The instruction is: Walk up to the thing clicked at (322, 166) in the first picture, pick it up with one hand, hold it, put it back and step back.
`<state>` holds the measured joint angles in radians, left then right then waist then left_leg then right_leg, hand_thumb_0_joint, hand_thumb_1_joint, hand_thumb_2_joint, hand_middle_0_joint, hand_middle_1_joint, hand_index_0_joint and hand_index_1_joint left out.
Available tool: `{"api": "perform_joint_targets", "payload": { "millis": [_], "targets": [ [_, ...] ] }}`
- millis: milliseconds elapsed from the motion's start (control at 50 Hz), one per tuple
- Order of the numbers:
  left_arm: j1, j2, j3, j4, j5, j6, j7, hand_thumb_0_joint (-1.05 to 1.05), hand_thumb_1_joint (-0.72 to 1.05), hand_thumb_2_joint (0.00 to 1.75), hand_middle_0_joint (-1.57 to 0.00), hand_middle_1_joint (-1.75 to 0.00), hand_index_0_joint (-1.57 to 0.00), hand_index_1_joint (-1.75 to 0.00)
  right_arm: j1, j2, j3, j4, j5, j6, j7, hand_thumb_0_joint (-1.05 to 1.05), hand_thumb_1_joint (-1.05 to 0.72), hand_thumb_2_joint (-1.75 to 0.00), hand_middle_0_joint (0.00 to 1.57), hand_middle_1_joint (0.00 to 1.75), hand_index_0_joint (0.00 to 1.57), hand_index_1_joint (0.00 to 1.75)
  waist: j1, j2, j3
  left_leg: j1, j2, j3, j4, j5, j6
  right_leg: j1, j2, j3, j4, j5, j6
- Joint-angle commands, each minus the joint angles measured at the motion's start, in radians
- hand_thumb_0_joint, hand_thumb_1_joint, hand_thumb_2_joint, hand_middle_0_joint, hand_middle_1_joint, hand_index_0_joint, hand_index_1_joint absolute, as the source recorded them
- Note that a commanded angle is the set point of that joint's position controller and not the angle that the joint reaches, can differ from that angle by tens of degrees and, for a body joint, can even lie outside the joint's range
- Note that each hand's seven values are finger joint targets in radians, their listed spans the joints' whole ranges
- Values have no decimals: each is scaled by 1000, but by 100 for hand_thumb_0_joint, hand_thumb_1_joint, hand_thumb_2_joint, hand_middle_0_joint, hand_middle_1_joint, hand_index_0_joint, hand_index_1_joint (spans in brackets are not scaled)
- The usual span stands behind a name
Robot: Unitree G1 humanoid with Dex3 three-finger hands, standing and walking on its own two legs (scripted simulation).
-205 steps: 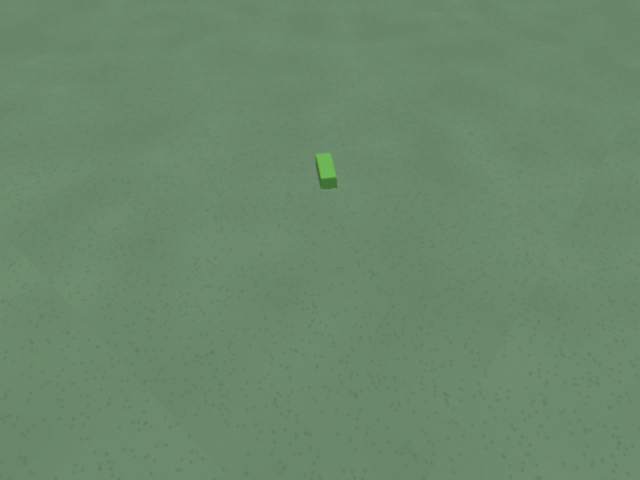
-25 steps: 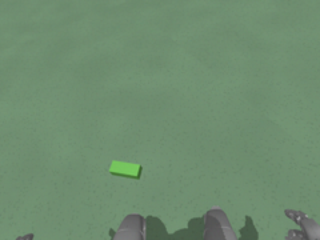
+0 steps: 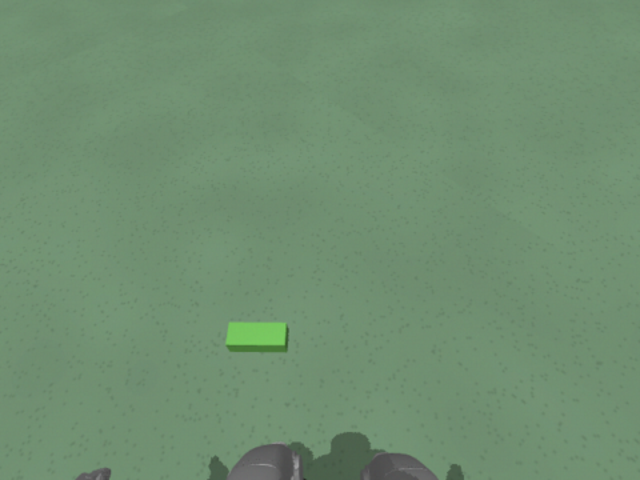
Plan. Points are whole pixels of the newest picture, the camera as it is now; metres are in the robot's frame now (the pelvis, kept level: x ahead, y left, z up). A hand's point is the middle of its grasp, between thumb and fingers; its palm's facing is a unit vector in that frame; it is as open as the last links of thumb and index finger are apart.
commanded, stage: walk up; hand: left
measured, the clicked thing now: (258, 337) +0.54 +0.23 -0.71
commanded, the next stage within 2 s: none
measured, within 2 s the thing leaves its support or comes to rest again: neither
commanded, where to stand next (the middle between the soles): +0.08 +0.00 m, yaw -1 degrees
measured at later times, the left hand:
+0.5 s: hand out of the picture +0.08 +0.29 -0.13, palm faces -0.12 -0.91 -0.39, open 7.4 cm
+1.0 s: hand (156, 441) +0.17 +0.24 -0.11, palm faces -0.13 -0.91 -0.38, open 7.4 cm
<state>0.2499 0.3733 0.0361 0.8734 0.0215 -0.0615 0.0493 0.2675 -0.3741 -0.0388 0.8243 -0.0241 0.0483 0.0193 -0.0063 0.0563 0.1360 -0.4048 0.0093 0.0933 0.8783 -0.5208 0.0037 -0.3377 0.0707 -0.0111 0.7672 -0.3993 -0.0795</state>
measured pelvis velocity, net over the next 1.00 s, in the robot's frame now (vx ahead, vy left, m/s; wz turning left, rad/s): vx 0.03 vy -0.01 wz -0.12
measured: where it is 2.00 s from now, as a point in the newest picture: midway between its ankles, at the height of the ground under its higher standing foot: outside the picture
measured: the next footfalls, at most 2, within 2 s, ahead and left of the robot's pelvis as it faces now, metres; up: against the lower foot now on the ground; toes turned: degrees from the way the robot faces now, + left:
left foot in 0.06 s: +0.07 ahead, +0.14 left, +0.00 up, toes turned +3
right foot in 0.40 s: +0.02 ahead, -0.13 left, +0.00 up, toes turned -5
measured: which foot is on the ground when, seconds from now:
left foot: up 0.00-0.04, down 0.06-1.00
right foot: down 0.00-0.12, up 0.14-0.38, down 0.40-1.00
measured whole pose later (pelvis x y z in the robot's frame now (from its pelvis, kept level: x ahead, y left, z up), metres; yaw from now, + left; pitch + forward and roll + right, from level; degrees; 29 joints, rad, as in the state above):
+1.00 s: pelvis +0.03 -0.01 +0.03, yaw -7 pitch -2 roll +1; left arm 0.05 0.36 0.01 1.11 0.01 -0.03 0.01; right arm 0.05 -0.36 -0.02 1.11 0.00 -0.01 0.02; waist -0.02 0.01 0.06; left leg -0.16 0.09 0.14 0.47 -0.28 -0.04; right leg -0.15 -0.01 0.04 0.51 -0.33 0.00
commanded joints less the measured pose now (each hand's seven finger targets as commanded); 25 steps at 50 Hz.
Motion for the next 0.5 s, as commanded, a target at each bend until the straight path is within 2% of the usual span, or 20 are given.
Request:
{"api": "perform_joint_targets", "payload": {
  "millis": [0, 20, 40, 60, 80, 100, 120, 140, 160, 200, 220, 280, 300, 340, 360, 380, 400, 420, 440, 480],
  "targets": [
    [-53, 262, 63, -63, 0, -26, 7, 0, 90, 90, -20, -30, -20, -30, -39, -208, -59, -39, 19, -63, -20, 0, -90, -90, 20, 30, 20, 30, -14, -113, -121, 16, 52, -118, -126, 78, 21, 49, -295, 395, -270, 221, -143],
    [-112, 254, 57, -60, -4, -20, -3, 0, 90, 90, -20, -30, -20, -30, 12, -197, -56, -2, 20, -78, -18, 0, -90, -90, 20, 30, 20, 30, -49, -146, -138, 174, 43, -93, -238, 233, 26, -49, -231, 292, -243, 198, -86],
    [-141, 223, 47, -62, -4, -8, -13, 0, 90, 90, -20, -30, -20, -30, 46, -212, -60, 27, 14, -92, -21, 0, -90, -90, 20, 30, 20, 30, -61, -128, -153, 272, 48, -112, -305, 305, 30, -106, -178, 220, -193, 221, -47],
    [-143, 193, 39, -60, -4, 4, -24, 0, 90, 90, -20, -30, -20, -30, 53, -246, -66, 36, 5, -104, -30, 0, -90, -90, 20, 30, 20, 30, -61, -74, -143, 295, 125, -245, -395, 241, 58, -166, -120, 158, -100, 221, -13],
    [-75, 169, 33, -38, -9, 23, -30, 0, 90, 90, -20, -30, -20, -30, 4, -295, -68, 22, 4, -118, -33, 0, -90, -90, 20, 30, 20, 30, -26, 40, -130, 197, 312, -535, -556, -66, 146, -172, -46, 132, 21, 27, 30],
    [-63, 245, 56, -6, -2, 33, -26, 0, 90, 90, -20, -30, -20, -30, -56, -320, -74, 17, 14, -117, -30, 0, -90, -90, 20, 30, 20, 30, -14, -8, -69, 87, 392, -580, -601, -187, 204, -109, -64, 101, 96, -119, 38],
    [-58, 236, 56, 7, -1, 33, -31, 0, 90, 90, -20, -30, -20, -30, -80, -298, -66, 23, 8, -120, -32, 0, -90, -90, 20, 30, 20, 30, -1, -41, -45, 82, 385, -562, -609, -159, 203, -113, -75, 121, 105, -113, 37],
    [-58, 216, 57, 22, -5, 36, -38, 0, 90, 90, -20, -30, -20, -30, -80, -289, -56, 33, 3, -128, -34, 0, -90, -90, 20, 30, 20, 30, -1, -26, -24, 91, 356, -526, -615, -131, 182, -129, -79, 148, 99, -107, 33],
    [-67, 216, 57, 34, -8, 37, -43, 0, 90, 90, -20, -30, -20, -30, -69, -288, -56, 48, -3, -132, -37, 0, -90, -90, 20, 30, 20, 30, -9, 0, -19, 109, 332, -492, -617, -90, 144, -140, -82, 157, 89, -98, 33],
    [-36, 219, 60, 70, -13, 40, -52, 0, 90, 90, -20, -30, -20, -30, -101, -292, -54, 61, -2, -136, -35, 0, -90, -90, 20, 30, 20, 30, 3, 72, -28, 85, 305, -404, -629, -85, 123, -88, -87, 129, 73, -69, 35],
    [-26, 213, 59, 84, -13, 41, -55, 0, 90, 90, -20, -30, -20, -30, -124, -290, -52, 59, -5, -133, -32, 0, -90, -90, 20, 30, 20, 30, 6, 95, -36, 83, 293, -368, -632, -100, 126, -66, -87, 104, 51, -64, 38],
    [-47, 200, 58, 104, -8, 37, -58, 0, 90, 90, -20, -30, -20, -30, -142, -281, -48, 65, -10, -119, -25, 0, -90, -90, 20, 30, 20, 30, 3, 99, -69, 96, 260, -271, -601, -53, 129, 10, -85, 35, -59, -31, 45],
    [-52, 198, 58, 108, -7, 34, -57, 0, 90, 90, -20, -30, -20, -30, -143, -284, -49, 67, -11, -112, -23, 0, -90, -90, 20, 30, 20, 30, 1, 100, -76, 95, 244, -245, -586, -40, 124, 36, -79, 13, -112, -18, 47],
    [-33, 193, 55, 129, -4, 28, -53, 0, 90, 90, -20, -30, -20, -30, -154, -278, -44, 72, -2, -97, -18, 0, -90, -90, 20, 30, 20, 30, 17, 97, -91, 70, 214, -188, -540, 5, 99, 132, -63, -18, -247, 60, 41],
    [-30, 200, 54, 135, -3, 23, -49, 0, 90, 90, -20, -30, -20, -30, -161, -256, -36, 75, 5, -92, -17, 0, -90, -90, 20, 30, 20, 30, 26, 73, -111, 76, 200, -160, -506, 54, 78, 172, -71, 4, -291, 109, 37],
    [-31, 223, 57, 134, 2, 15, -45, 0, 90, 90, -20, -30, -20, -30, -153, -237, -27, 74, 11, -91, -16, 0, -90, -90, 20, 30, 20, 30, 26, 49, -137, 68, 182, -135, -460, 135, 54, 218, -108, 72, -308, 149, 22],
    [-58, 252, 55, 129, 5, 9, -41, 0, 90, 90, -20, -30, -20, -30, -158, -206, -20, 74, 18, -92, -15, 0, -90, -90, 20, 30, 20, 30, 18, -28, -136, 27, 131, -97, -391, 154, 22, 210, -175, 213, -322, 169, -10],
    [-87, 277, 52, 127, 0, 7, -43, 0, 90, 90, -20, -30, -20, -30, -169, -197, -17, 84, 21, -92, -15, 0, -90, -90, 20, 30, 20, 30, 1, -74, -131, 96, 86, -71, -354, 135, 9, 123, -225, 296, -346, 126, -37],
    [-120, 277, 45, 123, -4, 6, -44, 0, 90, 90, -20, -30, -20, -30, -151, -203, -20, 102, 21, -96, -17, 0, -90, -90, 20, 30, 20, 30, -18, -78, -147, 162, 81, -66, -349, 170, 12, 96, -245, 296, -346, 151, -45],
    [-154, 257, 31, 127, -12, 6, -41, 0, 90, 90, -20, -30, -20, -30, -150, -225, -26, 132, 22, -101, -17, 0, -90, -90, 20, 30, 20, 30, -27, -68, -151, 228, 101, -72, -388, 276, 30, 68, -201, 199, -296, 307, -13]
  ]
}}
